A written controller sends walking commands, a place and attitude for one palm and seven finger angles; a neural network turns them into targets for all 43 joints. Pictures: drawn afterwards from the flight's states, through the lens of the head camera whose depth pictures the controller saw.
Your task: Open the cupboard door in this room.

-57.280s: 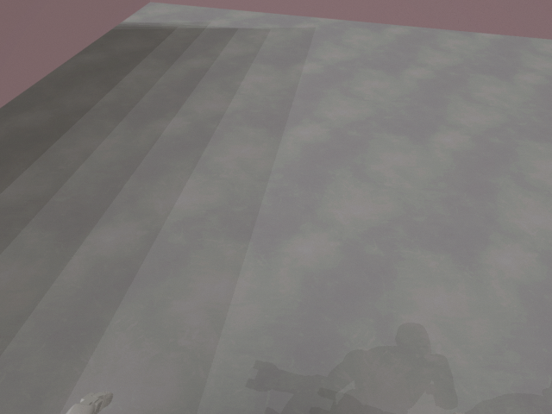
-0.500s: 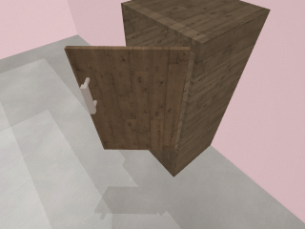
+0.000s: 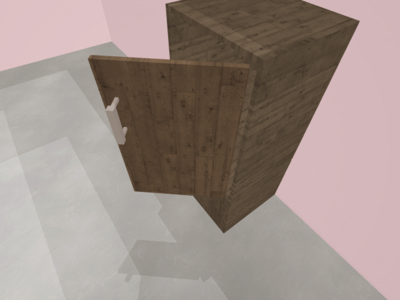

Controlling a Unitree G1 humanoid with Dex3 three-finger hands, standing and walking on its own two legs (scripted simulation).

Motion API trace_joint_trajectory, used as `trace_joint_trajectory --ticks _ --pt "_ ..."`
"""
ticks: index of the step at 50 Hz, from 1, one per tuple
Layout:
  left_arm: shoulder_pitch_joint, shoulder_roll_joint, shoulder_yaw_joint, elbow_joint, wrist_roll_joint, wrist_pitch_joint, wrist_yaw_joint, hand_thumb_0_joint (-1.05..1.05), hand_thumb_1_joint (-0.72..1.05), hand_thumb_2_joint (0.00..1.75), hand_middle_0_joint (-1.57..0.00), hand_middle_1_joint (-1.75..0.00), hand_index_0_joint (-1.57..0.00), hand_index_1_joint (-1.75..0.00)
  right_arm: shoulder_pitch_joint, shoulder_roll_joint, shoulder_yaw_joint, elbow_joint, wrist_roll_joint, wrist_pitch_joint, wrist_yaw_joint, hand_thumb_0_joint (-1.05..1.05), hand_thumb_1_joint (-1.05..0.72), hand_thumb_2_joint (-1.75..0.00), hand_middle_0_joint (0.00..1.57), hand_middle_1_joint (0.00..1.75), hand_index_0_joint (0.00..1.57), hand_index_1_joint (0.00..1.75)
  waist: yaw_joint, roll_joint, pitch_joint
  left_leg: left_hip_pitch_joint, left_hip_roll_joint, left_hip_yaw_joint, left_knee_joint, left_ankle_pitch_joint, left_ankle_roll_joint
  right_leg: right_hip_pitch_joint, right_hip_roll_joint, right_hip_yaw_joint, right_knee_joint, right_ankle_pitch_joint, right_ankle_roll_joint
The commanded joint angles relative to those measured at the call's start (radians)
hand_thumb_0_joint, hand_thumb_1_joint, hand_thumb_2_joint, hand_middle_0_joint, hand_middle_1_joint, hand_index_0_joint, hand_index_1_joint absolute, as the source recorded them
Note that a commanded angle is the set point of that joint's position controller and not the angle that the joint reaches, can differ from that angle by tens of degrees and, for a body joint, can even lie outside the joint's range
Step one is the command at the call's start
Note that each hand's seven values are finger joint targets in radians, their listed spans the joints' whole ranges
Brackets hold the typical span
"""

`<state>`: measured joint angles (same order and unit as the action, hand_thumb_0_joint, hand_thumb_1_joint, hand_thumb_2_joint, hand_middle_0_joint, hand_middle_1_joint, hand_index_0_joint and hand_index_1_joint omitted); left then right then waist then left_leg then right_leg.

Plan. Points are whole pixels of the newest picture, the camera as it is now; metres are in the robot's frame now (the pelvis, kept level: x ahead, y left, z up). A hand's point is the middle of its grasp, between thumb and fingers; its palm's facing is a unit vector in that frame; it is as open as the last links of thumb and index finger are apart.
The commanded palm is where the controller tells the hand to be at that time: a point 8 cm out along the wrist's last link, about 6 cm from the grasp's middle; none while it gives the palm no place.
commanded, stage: come to a stop and stand still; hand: left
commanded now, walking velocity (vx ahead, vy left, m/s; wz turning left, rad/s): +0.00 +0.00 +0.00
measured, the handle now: (118, 121) +0.54 +0.28 +0.01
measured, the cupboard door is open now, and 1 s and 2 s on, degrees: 49 49 49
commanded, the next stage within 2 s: look again from close up in 0.26 s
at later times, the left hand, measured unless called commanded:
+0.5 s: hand out of the picture -0.02 +0.18 -0.18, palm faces +0.01 -0.98 -0.20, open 7.3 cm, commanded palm none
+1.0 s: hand out of the picture -0.02 +0.24 -0.18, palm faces +0.05 -0.98 -0.18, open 7.4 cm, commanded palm +0.08 +0.28 -0.07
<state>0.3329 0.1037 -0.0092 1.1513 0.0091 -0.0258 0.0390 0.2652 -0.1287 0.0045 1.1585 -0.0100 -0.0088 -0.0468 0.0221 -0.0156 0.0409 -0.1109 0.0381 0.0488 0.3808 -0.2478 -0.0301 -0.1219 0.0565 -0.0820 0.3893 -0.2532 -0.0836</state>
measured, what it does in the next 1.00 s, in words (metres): shifts its weight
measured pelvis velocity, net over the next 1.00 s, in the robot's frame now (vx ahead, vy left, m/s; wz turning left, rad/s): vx -0.02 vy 0.07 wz -0.03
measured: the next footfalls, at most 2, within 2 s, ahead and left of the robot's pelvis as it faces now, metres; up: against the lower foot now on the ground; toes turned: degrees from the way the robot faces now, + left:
none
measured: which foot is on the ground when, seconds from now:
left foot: down 0.00-1.00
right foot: down 0.00-1.00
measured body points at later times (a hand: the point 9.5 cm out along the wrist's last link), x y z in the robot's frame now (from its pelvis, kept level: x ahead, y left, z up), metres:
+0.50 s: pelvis -0.02 +0.02 -0.01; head +0.00 +0.01 +0.44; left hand -0.02 +0.23 -0.16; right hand -0.03 -0.20 -0.17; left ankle -0.03 +0.13 -0.74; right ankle -0.02 -0.06 -0.74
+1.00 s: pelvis -0.02 +0.07 -0.01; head +0.00 +0.07 +0.44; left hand -0.02 +0.29 -0.16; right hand -0.04 -0.14 -0.16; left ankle -0.03 +0.13 -0.74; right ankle -0.02 -0.06 -0.74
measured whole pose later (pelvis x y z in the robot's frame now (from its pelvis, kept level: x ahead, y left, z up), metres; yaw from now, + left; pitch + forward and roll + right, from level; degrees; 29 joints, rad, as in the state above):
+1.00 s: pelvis -0.02 +0.07 -0.01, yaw -1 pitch +0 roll +0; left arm 0.37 0.13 0.00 0.94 -0.02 0.05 0.04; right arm 0.34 -0.14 0.02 1.05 0.00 -0.03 -0.02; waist 0.00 0.00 0.03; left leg -0.20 -0.07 0.07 0.45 -0.26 0.09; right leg -0.23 -0.03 -0.03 0.48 -0.25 0.01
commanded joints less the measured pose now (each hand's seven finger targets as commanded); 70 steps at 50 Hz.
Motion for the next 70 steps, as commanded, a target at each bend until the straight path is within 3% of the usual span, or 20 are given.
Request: trace_joint_trajectory --ticks 1,17,18,19,20,22,24,28,39,47,48,49,50,51,52,55,58,60,64,70 --pt "0.067 0.103 0.017 -0.026 0.000 -0.008 0.003 0.00 0.90 0.90 -0.20 -0.30 -0.20 -0.30 0.087 -0.053 -0.004 -0.012 -0.003 -0.009 -0.005 0.00 -0.90 -0.90 0.20 0.30 0.20 0.30 -0.015 0.011 0.061 -0.031 0.063 -0.042 -0.036 0.115 0.037 -0.056 -0.168 0.156 -0.105 0.219 0.051" --pt "0.067 0.103 0.023 -0.032 -0.003 -0.010 0.005 0.00 0.90 0.90 -0.20 -0.30 -0.20 -0.30 0.127 -0.046 -0.004 -0.011 -0.005 -0.012 -0.003 0.00 -0.90 -0.90 0.20 0.30 0.20 0.30 -0.014 -0.005 0.041 -0.060 0.059 -0.042 -0.032 0.114 0.034 -0.032 -0.164 0.159 -0.101 0.206 0.056" --pt "0.137 0.150 0.035 -0.011 0.011 -0.036 0.048 0.00 0.90 0.90 -0.20 -0.30 -0.20 -0.30 0.006 -0.096 -0.023 -0.077 0.007 -0.026 0.006 0.00 -0.90 -0.90 0.20 0.30 0.20 0.30 0.021 -0.022 0.061 -0.187 0.030 0.059 0.245 -0.039 0.000 -0.012 -0.251 0.269 -0.066 0.971 0.194" --pt "0.119 0.197 0.049 -0.062 0.012 -0.042 0.044 0.00 0.90 0.90 -0.20 -0.30 -0.20 -0.30 0.104 -0.049 -0.024 -0.116 0.008 -0.005 0.005 0.00 -0.90 -0.90 0.20 0.30 0.20 0.30 -0.046 -0.033 -0.049 -0.229 0.000 -0.036 0.319 -0.164 0.030 0.098 -0.305 0.282 -0.028 1.046 0.188" --pt "0.088 0.171 0.042 -0.078 0.010 -0.040 0.038 0.00 0.90 0.90 -0.20 -0.30 -0.20 -0.30 0.109 -0.051 -0.029 -0.112 0.006 -0.004 0.006 0.00 -0.90 -0.90 0.20 0.30 0.20 0.30 -0.051 0.074 -0.067 -0.215 0.008 -0.032 0.327 -0.150 0.039 0.080 -0.293 0.224 -0.013 0.976 0.122" --pt "0.067 0.156 0.037 -0.090 0.013 -0.041 0.031 0.00 0.90 0.90 -0.20 -0.30 -0.20 -0.30 0.108 -0.013 -0.017 -0.132 0.011 -0.012 0.015 0.00 -0.90 -0.90 0.20 0.30 0.20 0.30 -0.045 0.001 -0.149 -0.177 0.006 -0.031 0.249 -0.106 0.038 0.112 -0.271 0.189 0.026 0.788 -0.032" --pt "0.025 0.130 0.029 -0.102 0.010 -0.032 0.025 0.00 0.90 0.90 -0.20 -0.30 -0.20 -0.30 0.139 -0.024 -0.016 -0.121 0.004 -0.014 0.015 0.00 -0.90 -0.90 0.20 0.30 0.20 0.30 -0.059 -0.062 -0.103 -0.088 0.001 -0.030 0.120 -0.034 0.035 -0.008 -0.237 0.179 0.008 0.448 -0.039" --pt "0.009 0.093 0.021 -0.110 0.002 -0.007 0.012 0.00 0.90 0.90 -0.20 -0.30 -0.20 -0.30 0.136 -0.079 -0.010 -0.125 -0.012 -0.021 0.015 0.00 -0.90 -0.90 0.20 0.30 0.20 0.30 -0.035 0.062 0.092 -0.193 0.080 -0.136 -0.005 0.004 0.080 -0.148 -0.126 0.157 -0.002 -0.024 0.018" --pt "0.022 0.109 0.014 -0.112 0.008 0.008 -0.004 0.00 0.90 0.90 -0.20 -0.30 -0.20 -0.30 0.115 -0.126 -0.008 -0.128 -0.012 -0.033 0.014 0.00 -0.90 -0.90 0.20 0.30 0.20 0.30 -0.012 0.016 0.073 -0.226 0.087 -0.207 -0.143 -0.155 0.104 -0.095 -0.121 0.118 0.062 -0.001 0.035" --pt "0.028 0.110 0.012 -0.089 0.007 0.005 -0.002 0.00 0.90 0.90 -0.20 -0.30 -0.20 -0.30 0.119 -0.115 -0.004 -0.095 -0.005 -0.041 0.009 0.00 -0.90 -0.90 0.20 0.30 0.20 0.30 -0.017 0.025 0.024 -0.136 0.077 -0.171 -0.099 0.050 0.102 -0.086 -0.138 0.128 0.051 0.065 0.041" --pt "0.084 0.138 0.004 -0.053 0.016 -0.007 0.037 0.00 0.90 0.90 -0.20 -0.30 -0.20 -0.30 0.028 -0.157 -0.006 -0.160 0.010 -0.034 0.020 0.00 -0.90 -0.90 0.20 0.30 0.20 0.30 0.013 -0.091 0.046 -0.181 0.097 -0.114 0.075 0.258 0.073 -0.105 -0.167 0.122 0.028 0.203 0.064" --pt "-0.647 0.396 0.166 -1.631 -0.180 -0.216 0.039 0.00 0.88 0.89 -0.20 -0.32 -0.20 -0.32 0.041 -0.324 -0.041 -0.520 0.052 -0.183 -0.014 0.00 -0.90 -0.90 0.20 0.30 0.20 0.30 -0.137 0.128 -0.476 0.135 -0.012 -0.135 0.021 0.277 0.014 -0.104 -0.059 0.046 0.118 0.189 0.059" --pt "-0.236 0.318 0.117 -1.404 -0.104 -0.157 0.072 0.00 0.85 0.88 -0.20 -0.33 -0.20 -0.33 -0.044 -0.234 0.009 -0.448 0.046 -0.290 -0.042 0.00 -0.90 -0.90 0.20 0.30 0.20 0.30 -0.038 0.261 -0.446 0.174 0.045 -0.144 -0.031 0.333 -0.014 -0.170 -0.057 0.048 0.218 -0.008 0.041" --pt "-0.201 0.252 0.091 -1.295 -0.119 -0.109 0.123 0.00 0.83 0.87 -0.21 -0.34 -0.21 -0.34 -0.029 -0.223 -0.011 -0.370 0.044 -0.324 -0.045 0.00 -0.90 -0.90 0.20 0.30 0.20 0.30 -0.060 0.246 -0.348 0.070 0.033 -0.147 -0.065 0.207 -0.040 -0.242 -0.052 0.028 0.260 -0.090 0.054" --pt "0.117 -0.008 -0.045 -1.038 -0.140 -0.016 0.115 0.00 0.81 0.86 -0.21 -0.36 -0.21 -0.36 -0.014 -0.178 -0.017 -0.348 0.054 -0.321 -0.027 0.00 -0.90 -0.90 0.20 0.30 0.20 0.30 -0.065 0.156 -0.164 -0.034 0.036 -0.176 -0.085 0.103 -0.038 -0.329 -0.061 0.014 0.266 -0.123 0.058" --pt "-0.003 0.069 -0.001 -1.251 -0.166 -0.130 0.067 0.00 0.74 0.83 -0.21 -0.40 -0.21 -0.40 -0.038 -0.251 -0.040 -0.484 0.038 -0.354 -0.021 0.00 -0.90 -0.90 0.20 0.30 0.20 0.30 -0.073 0.110 -0.056 -0.198 -0.007 -0.169 0.072 -0.007 -0.007 -0.325 -0.066 0.003 0.185 -0.054 0.052" --pt "0.224 0.058 0.106 -0.981 -0.186 -0.278 -0.041 0.00 0.67 0.80 -0.22 -0.45 -0.22 -0.45 -0.057 -0.256 -0.075 -0.564 0.020 -0.327 0.003 0.00 -0.90 -0.90 0.20 0.30 0.20 0.30 -0.027 -0.309 -0.046 -0.380 -0.022 -0.133 0.262 0.070 0.008 -0.428 -0.041 -0.038 0.257 -0.069 0.051" --pt "0.379 0.029 0.130 -0.953 -0.229 -0.419 -0.162 0.00 0.62 0.78 -0.22 -0.48 -0.22 -0.48 -0.105 -0.250 -0.098 -0.626 0.013 -0.314 0.028 0.00 -0.90 -0.90 0.20 0.30 0.20 0.30 0.021 -0.399 -0.105 -0.507 -0.046 -0.090 0.362 0.057 0.008 -0.467 -0.035 -0.034 0.358 -0.044 0.052" --pt "0.430 0.196 0.283 -1.000 -0.263 -0.553 -0.378 0.00 0.53 0.74 -0.23 -0.54 -0.23 -0.54 -0.178 -0.260 -0.118 -0.756 0.022 -0.275 0.074 0.00 -0.90 -0.90 0.20 0.30 0.20 0.30 0.073 0.038 -0.232 -0.519 -0.078 -0.037 0.482 0.203 -0.014 -0.458 -0.049 0.000 0.512 0.139 0.023" --pt "0.090 0.299 0.392 -1.458 -0.328 -0.571 -0.316 0.00 0.39 0.68 -0.24 -0.63 -0.24 -0.63 -0.106 -0.213 -0.097 -0.820 0.017 -0.231 0.035 0.00 -0.90 -0.90 0.20 0.30 0.20 0.30 0.021 0.187 -0.447 -0.545 -0.061 -0.054 0.586 0.130 0.039 -0.479 -0.040 0.090 0.549 0.130 0.041"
